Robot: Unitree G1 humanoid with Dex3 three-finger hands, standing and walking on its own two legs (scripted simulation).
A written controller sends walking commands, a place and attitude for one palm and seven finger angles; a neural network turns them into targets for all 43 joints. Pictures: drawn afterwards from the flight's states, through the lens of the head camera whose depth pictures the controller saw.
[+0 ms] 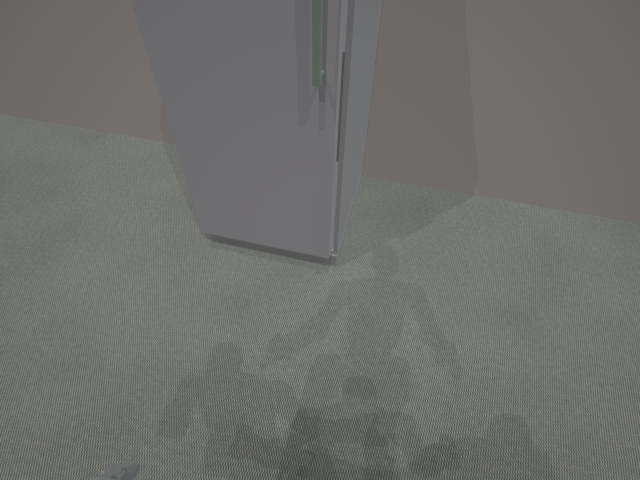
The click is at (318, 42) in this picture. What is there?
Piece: fridge door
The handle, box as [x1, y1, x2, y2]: [312, 0, 323, 86]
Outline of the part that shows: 312,0 312,85 319,86 323,75 323,70 321,69 322,0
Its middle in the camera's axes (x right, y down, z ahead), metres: +0.00 -0.51 +0.83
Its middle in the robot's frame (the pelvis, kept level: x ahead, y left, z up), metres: +0.98 +0.06 +0.21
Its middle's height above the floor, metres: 0.98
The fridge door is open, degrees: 0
